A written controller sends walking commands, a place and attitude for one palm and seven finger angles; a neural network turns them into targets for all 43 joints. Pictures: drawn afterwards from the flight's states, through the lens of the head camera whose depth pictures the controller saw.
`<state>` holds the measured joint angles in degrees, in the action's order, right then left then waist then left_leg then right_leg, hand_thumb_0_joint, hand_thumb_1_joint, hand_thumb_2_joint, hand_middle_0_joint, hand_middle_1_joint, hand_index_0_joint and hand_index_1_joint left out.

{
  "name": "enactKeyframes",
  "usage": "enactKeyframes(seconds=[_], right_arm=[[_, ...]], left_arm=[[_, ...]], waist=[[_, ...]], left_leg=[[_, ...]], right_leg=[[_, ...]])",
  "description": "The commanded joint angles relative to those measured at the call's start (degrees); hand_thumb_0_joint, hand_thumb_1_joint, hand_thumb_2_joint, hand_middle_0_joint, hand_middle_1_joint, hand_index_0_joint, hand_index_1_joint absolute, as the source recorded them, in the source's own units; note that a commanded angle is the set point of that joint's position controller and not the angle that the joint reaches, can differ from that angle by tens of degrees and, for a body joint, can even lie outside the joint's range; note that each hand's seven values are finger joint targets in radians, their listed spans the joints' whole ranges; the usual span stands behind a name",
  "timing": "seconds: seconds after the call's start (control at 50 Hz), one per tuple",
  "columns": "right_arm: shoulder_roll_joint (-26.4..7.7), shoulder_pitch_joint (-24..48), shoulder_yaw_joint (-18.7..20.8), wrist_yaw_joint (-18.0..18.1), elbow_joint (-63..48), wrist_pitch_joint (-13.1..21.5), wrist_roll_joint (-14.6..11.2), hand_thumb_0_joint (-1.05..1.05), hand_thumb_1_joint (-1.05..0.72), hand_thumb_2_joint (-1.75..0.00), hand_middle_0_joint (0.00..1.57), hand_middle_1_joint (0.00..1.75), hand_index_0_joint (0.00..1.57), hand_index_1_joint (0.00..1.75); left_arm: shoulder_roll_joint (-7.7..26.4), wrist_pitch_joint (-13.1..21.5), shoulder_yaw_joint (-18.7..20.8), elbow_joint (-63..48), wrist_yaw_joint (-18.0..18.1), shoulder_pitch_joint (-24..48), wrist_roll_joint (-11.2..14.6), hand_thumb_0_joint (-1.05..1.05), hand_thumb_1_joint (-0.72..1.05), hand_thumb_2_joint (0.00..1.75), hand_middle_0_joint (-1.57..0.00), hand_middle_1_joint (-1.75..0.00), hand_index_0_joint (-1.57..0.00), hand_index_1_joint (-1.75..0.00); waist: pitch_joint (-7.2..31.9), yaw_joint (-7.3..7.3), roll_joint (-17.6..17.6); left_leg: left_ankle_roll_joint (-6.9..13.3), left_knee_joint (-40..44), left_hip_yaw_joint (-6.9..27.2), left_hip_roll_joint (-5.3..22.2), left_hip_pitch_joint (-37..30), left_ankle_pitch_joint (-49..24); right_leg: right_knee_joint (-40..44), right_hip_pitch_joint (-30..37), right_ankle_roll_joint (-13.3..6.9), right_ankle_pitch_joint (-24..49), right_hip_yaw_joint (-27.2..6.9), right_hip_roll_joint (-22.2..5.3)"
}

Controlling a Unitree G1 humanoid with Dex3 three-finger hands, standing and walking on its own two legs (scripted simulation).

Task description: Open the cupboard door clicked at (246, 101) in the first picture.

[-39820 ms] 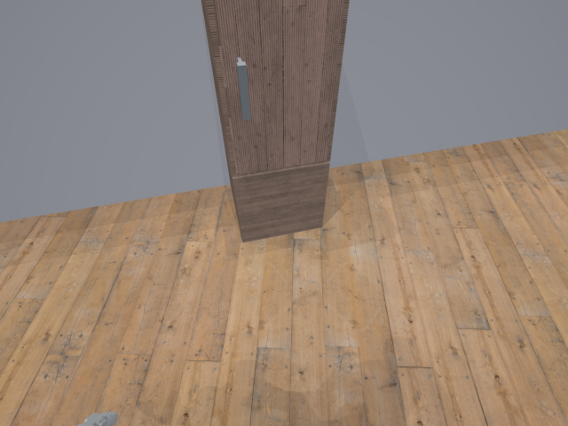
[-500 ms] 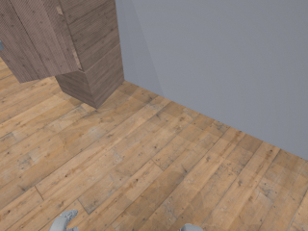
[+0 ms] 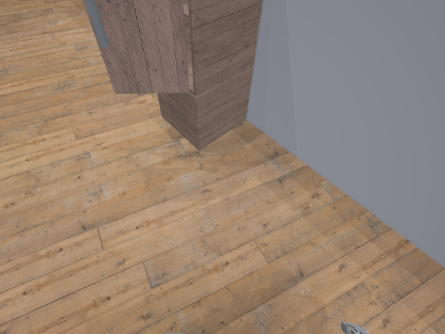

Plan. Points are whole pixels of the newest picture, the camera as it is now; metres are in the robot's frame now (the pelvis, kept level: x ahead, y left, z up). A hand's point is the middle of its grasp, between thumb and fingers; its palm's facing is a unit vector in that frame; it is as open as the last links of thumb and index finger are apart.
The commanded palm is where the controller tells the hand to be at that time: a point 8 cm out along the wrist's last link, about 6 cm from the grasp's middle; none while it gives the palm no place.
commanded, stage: take the last steps up to it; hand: left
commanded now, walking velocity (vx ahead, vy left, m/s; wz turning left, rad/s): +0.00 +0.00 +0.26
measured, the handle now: (98, 20) +1.04 +0.52 +0.00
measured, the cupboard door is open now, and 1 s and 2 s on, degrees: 52 52 52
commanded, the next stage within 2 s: come to a stop and stand still in 1.72 s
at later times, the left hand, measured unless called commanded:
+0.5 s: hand out of the picture +0.06 +0.18 -0.14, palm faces +0.19 -0.95 -0.24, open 7.3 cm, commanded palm none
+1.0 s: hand (77, 320) +0.15 +0.31 -0.17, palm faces +0.24 -0.95 -0.20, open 7.4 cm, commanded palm none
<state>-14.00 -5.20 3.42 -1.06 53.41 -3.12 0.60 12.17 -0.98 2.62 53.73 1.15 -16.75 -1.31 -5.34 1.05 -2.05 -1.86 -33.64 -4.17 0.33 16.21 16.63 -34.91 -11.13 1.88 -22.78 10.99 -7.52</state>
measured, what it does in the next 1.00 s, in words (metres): walks ahead: right foot, then left foot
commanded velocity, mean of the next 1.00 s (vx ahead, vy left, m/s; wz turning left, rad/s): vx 0.28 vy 0.11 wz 0.09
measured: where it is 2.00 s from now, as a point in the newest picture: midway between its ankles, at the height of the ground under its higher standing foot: (186, 249)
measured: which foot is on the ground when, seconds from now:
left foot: down 0.00-0.38, up 0.40-0.78, down 0.80-1.00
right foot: down 0.00-0.00, up 0.02-0.36, down 0.38-0.82, up 0.84-1.00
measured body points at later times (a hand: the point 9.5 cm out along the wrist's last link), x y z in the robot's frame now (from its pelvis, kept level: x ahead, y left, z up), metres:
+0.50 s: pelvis +0.04 -0.01 +0.01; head +0.05 -0.03 +0.46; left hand +0.05 +0.23 -0.12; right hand +0.09 -0.25 -0.16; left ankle +0.02 +0.12 -0.66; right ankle +0.02 -0.13 -0.73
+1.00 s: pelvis +0.18 +0.12 +0.01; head +0.20 +0.14 +0.45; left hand +0.14 +0.36 -0.15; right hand +0.30 -0.09 -0.13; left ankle +0.21 +0.21 -0.73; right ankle +0.18 +0.00 -0.64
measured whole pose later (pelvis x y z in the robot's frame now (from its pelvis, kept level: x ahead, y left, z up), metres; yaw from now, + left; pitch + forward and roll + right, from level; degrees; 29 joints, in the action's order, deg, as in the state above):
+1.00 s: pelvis +0.18 +0.12 +0.01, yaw +10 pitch -1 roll +1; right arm -9.0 -10.5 2.6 1.2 56.4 3.5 1.2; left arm 11.0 -0.1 3.6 60.9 0.0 -15.9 -1.7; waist -3.7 1.6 -2.5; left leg 3.9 -28.2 -10.3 -0.2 16.0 11.9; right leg -68.9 -29.6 -0.6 -19.7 4.1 -7.1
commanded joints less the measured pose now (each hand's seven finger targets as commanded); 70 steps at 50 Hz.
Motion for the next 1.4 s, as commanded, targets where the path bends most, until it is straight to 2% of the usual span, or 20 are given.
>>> enactKeyframes(seconds=[0.0, 0.1, 0.22, 0.32, 0.34, 0.36, 0.38, 0.4, 0.5, 0.66, 0.74, 0.76, 0.78, 0.8, 0.84, 0.94, 1.22, 1.28, 1.32, 1.38], right_arm=[[-14.16, -11.71, 2.76, 1.62, -0.83, 2.01, 0.54, 0.00, -0.90, -0.90, 0.20, 0.30, 0.20, 0.30], [-8.09, -4.58, 0.54, 2.96, -2.52, 2.85, 0.88, 0.00, -0.90, -0.90, 0.20, 0.30, 0.20, 0.30], [-8.26, -7.94, 1.01, 2.09, -0.87, 3.62, 0.96, 0.00, -0.90, -0.90, 0.20, 0.30, 0.20, 0.30], [-7.15, -5.27, 1.14, 1.60, -0.81, 3.34, 0.45, 0.00, -0.90, -0.90, 0.20, 0.30, 0.20, 0.30], [-3.90, -5.21, 0.65, 1.28, -1.46, 3.58, -0.19, 0.00, -0.90, -0.90, 0.20, 0.30, 0.20, 0.30], [-1.26, -2.50, 0.13, 0.73, -3.90, 3.78, -0.14, 0.00, -0.90, -0.90, 0.20, 0.30, 0.20, 0.30], [-5.37, 0.88, 0.88, 0.29, -4.86, 3.38, 1.03, 0.00, -0.90, -0.90, 0.20, 0.30, 0.20, 0.30], [-4.67, -0.14, 1.18, -0.22, -4.36, 3.29, 1.31, 0.00, -0.90, -0.90, 0.20, 0.30, 0.20, 0.30], [-1.68, -4.91, 0.83, -1.28, 0.09, 2.31, 0.92, 0.00, -0.90, -0.90, 0.20, 0.30, 0.20, 0.30], [1.64, 1.64, -0.49, -2.39, -1.61, 3.56, 0.32, 0.00, -0.90, -0.90, 0.20, 0.30, 0.20, 0.30], [-0.53, -8.32, 0.01, -1.49, 1.33, 5.04, 0.73, 0.00, -0.90, -0.90, 0.20, 0.30, 0.20, 0.30], [-4.72, -17.00, 0.91, -0.83, 3.84, 5.24, 0.98, 0.00, -0.90, -0.90, 0.20, 0.30, 0.20, 0.30], [-11.90, -25.27, 2.84, 0.24, 5.52, 5.75, 1.78, 0.00, -0.90, -0.90, 0.20, 0.30, 0.20, 0.30], [-14.05, -28.99, 3.22, 1.39, 6.39, 5.26, 1.08, 0.00, -0.90, -0.90, 0.20, 0.30, 0.20, 0.30], [-10.36, -19.81, 2.13, 1.79, 4.47, 5.52, 0.96, 0.00, -0.90, -0.90, 0.20, 0.30, 0.20, 0.30], [-2.28, -12.37, -0.10, 2.32, 3.25, 7.27, 0.88, 0.00, -0.90, -0.90, 0.20, 0.30, 0.20, 0.30], [-2.96, -19.58, -0.17, 1.96, 7.38, 7.33, 1.43, 0.00, -0.90, -0.90, 0.20, 0.30, 0.20, 0.30], [-2.01, -19.62, -0.62, 1.95, 8.31, 7.09, 0.97, 0.00, -0.90, -0.90, 0.20, 0.30, 0.20, 0.30], [0.80, -18.22, -0.95, 1.26, 5.79, 7.49, 0.05, 0.00, -0.90, -0.90, 0.20, 0.30, 0.20, 0.30], [-0.07, -10.39, -0.16, 1.36, 4.50, 6.60, 0.26, 0.00, -0.90, -0.90, 0.20, 0.30, 0.20, 0.30]], left_arm=[[5.75, 0.03, 0.99, -6.13, 0.35, 4.25, 0.91, 0.00, 0.90, 0.90, -0.20, -0.30, -0.20, -0.30], [5.55, -0.98, 1.58, -2.62, -0.58, 3.92, 0.22, 0.00, 0.90, 0.90, -0.20, -0.30, -0.20, -0.30], [4.19, 0.36, 1.31, -3.31, -2.01, 6.71, -0.08, 0.00, 0.90, 0.90, -0.20, -0.30, -0.20, -0.30], [4.27, 1.94, 2.00, -0.04, -2.15, -3.12, -0.17, 0.00, 0.90, 0.90, -0.20, -0.30, -0.20, -0.30], [7.60, 2.59, 2.84, 1.08, -1.58, -7.36, -0.68, 0.00, 0.90, 0.90, -0.20, -0.30, -0.20, -0.30], [13.62, 2.91, 4.06, 1.66, -0.90, -11.44, -0.90, 0.00, 0.90, 0.90, -0.20, -0.30, -0.20, -0.30], [13.16, 2.98, 3.66, 1.29, -0.40, -11.16, -0.22, 0.00, 0.90, 0.90, -0.20, -0.30, -0.20, -0.30], [11.77, 3.30, 3.41, 0.37, -0.38, -6.63, 0.00, 0.00, 0.90, 0.90, -0.20, -0.30, -0.20, -0.30], [5.20, 5.39, 1.43, 1.81, -0.34, -3.96, 0.25, 0.00, 0.90, 0.90, -0.20, -0.30, -0.20, -0.30], [6.80, 5.55, 1.62, 7.18, -0.19, -9.77, -0.48, 0.00, 0.90, 0.90, -0.20, -0.30, -0.20, -0.30], [7.68, 4.79, 2.05, 7.16, -0.21, -6.74, -0.37, 0.00, 0.90, 0.90, -0.20, -0.30, -0.20, -0.30], [6.09, 4.55, 1.66, 6.85, -0.57, -7.07, -0.29, 0.00, 0.90, 0.90, -0.20, -0.30, -0.20, -0.30], [2.39, 4.08, 1.27, 5.77, -0.94, -9.64, 0.45, 0.00, 0.90, 0.90, -0.20, -0.30, -0.20, -0.30], [1.44, 3.73, 0.68, 3.38, -0.75, -5.64, 0.51, 0.00, 0.90, 0.90, -0.20, -0.30, -0.20, -0.30], [0.83, 3.91, 0.58, 1.89, -0.74, -0.30, 0.42, 0.00, 0.90, 0.90, -0.20, -0.30, -0.20, -0.30], [-0.78, 1.92, 0.88, 4.55, -1.75, -3.14, -0.36, 0.00, 0.90, 0.90, -0.20, -0.30, -0.20, -0.30], [0.38, 2.43, 0.58, -2.77, -2.39, 12.04, -0.23, 0.00, 0.90, 0.90, -0.20, -0.30, -0.20, -0.30], [2.30, 3.47, 1.25, 0.13, -2.19, 3.81, -0.37, 0.00, 0.90, 0.90, -0.20, -0.30, -0.20, -0.30], [11.59, 4.50, 3.57, 5.00, -1.36, -11.65, -0.15, 0.00, 0.90, 0.90, -0.20, -0.30, -0.20, -0.30], [6.90, 4.65, 2.39, 3.91, -0.05, -5.74, 0.41, 0.00, 0.90, 0.90, -0.20, -0.30, -0.20, -0.30]], waist=[[13.06, -5.76, 14.55], [6.36, -1.61, 11.99], [4.44, -2.23, 10.64], [4.58, 3.04, 5.02], [5.11, 5.12, -5.39], [3.77, 7.69, -20.00], [-0.48, 6.92, -11.06], [-2.46, 4.00, -5.95], [-2.40, -0.04, -9.70], [-1.19, 2.49, -9.31], [2.53, -2.98, -7.92], [7.68, -6.27, 0.20], [15.11, -8.69, 16.86], [17.09, -9.78, 20.11], [9.64, -6.17, 10.35], [2.50, -0.32, 7.92], [0.62, -2.52, 3.82], [4.54, 1.07, 0.86], [12.36, 5.68, -15.73], [3.94, 3.60, -4.31]], left_leg=[[16.10, 10.83, 25.46, 23.98, -16.70, -45.16], [12.50, 14.61, 16.51, 14.29, -7.17, -24.68], [12.69, 18.70, 17.48, 11.93, -5.66, 0.48], [8.97, 9.51, 14.57, 5.81, 7.70, 11.82], [5.84, -1.69, 8.42, 0.22, 17.87, 14.20], [2.61, -17.65, 2.68, -3.92, 27.87, 19.08], [2.33, -27.77, 7.74, -0.25, 28.90, 16.15], [2.28, -30.47, 9.24, 1.84, 28.61, 9.16], [-0.71, -30.08, 4.80, 4.01, 23.82, -5.28], [-0.14, -8.19, -2.14, 3.17, 17.60, -5.31], [2.51, 3.31, -5.19, -0.84, -4.08, -4.86], [3.27, 4.33, -3.20, 0.95, -16.08, -3.91], [7.98, 7.69, 17.72, 15.99, -27.69, -3.05], [11.70, 17.06, 28.38, 21.92, -27.20, -1.10], [13.33, 19.58, 23.52, 22.00, -14.82, 4.14], [10.64, 24.55, 10.10, 16.17, -0.95, -0.97], [12.26, 21.79, 4.57, 16.10, -11.01, -12.51], [7.94, 8.06, -0.06, 10.80, -6.58, -16.82], [2.27, -19.18, -7.33, -0.66, 17.80, 12.13], [1.86, -32.41, 4.07, 4.85, 22.76, 10.18]], right_leg=[[-23.80, -16.57, 1.60, -15.98, -8.87, 1.39], [-28.49, -16.79, 1.12, -4.45, -10.91, 2.19], [-15.09, -14.53, 0.38, -3.74, -7.16, 3.55], [7.94, 8.34, -0.32, 3.60, -4.97, 5.89], [15.70, 17.71, -2.28, -3.92, -14.84, -2.47], [25.25, 20.50, -7.98, -12.07, -36.60, -19.19], [29.26, 11.20, -11.71, -16.93, -42.56, -23.57], [29.22, 7.43, -11.84, -17.17, -37.59, -21.27], [26.17, 5.01, -5.90, 12.79, -13.61, -11.30], [21.59, 10.07, -5.93, 26.25, -5.80, -11.53], [9.08, 2.57, -4.43, 31.85, -2.65, -10.05], [-3.35, -2.37, -3.20, 26.57, -0.61, -7.40], [-20.39, -15.48, -0.68, -0.45, 2.13, 1.24], [-33.95, -21.52, -1.41, -13.42, -4.14, 4.63], [-42.70, -25.82, -3.58, -6.47, -8.65, 0.44], [-34.62, -21.12, -2.39, 5.77, -9.56, -1.26], [-2.27, -15.45, -2.49, 8.36, -6.06, 2.38], [7.68, 2.27, -4.00, 13.18, -5.24, 4.45], [14.78, 28.21, -13.83, 23.29, -33.37, -16.17], [18.53, 14.92, -15.04, 28.67, -28.17, -15.85]])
